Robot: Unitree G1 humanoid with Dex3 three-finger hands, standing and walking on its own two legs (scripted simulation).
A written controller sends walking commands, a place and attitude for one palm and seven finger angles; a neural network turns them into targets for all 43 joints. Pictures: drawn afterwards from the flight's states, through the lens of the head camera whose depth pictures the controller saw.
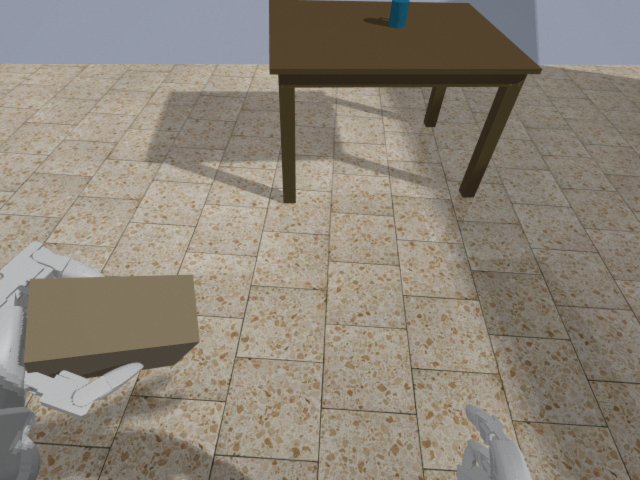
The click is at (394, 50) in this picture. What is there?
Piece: table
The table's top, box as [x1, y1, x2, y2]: [269, 0, 541, 74]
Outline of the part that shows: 269,0 270,74 539,73 541,70 539,66 468,3 409,2 405,26 403,28 393,28 388,25 391,2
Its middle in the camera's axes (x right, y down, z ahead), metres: +0.29 -0.89 +1.67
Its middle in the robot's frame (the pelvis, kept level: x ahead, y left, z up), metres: +1.85 -0.19 -0.12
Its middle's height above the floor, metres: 0.65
